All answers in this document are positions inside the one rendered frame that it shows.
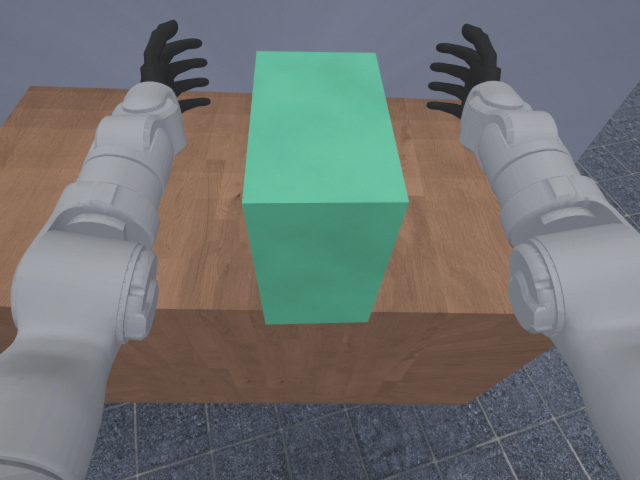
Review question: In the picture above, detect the right robot hand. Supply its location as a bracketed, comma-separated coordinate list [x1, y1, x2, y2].
[427, 24, 501, 119]

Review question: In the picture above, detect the carton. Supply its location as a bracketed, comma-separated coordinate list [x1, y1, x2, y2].
[242, 51, 409, 325]

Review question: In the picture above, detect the left robot forearm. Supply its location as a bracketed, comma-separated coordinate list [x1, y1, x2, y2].
[10, 81, 187, 329]

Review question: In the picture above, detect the left robot upper arm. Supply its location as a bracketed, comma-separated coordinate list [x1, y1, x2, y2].
[0, 230, 159, 480]

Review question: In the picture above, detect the pedestal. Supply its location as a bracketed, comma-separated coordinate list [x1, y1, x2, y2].
[0, 86, 554, 405]

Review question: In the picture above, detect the right robot forearm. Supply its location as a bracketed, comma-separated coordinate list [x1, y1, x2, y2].
[459, 81, 640, 248]

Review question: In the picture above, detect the left robot hand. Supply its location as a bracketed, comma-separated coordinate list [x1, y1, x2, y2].
[140, 20, 211, 113]

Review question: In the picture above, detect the right robot upper arm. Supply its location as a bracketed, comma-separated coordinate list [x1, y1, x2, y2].
[508, 223, 640, 480]

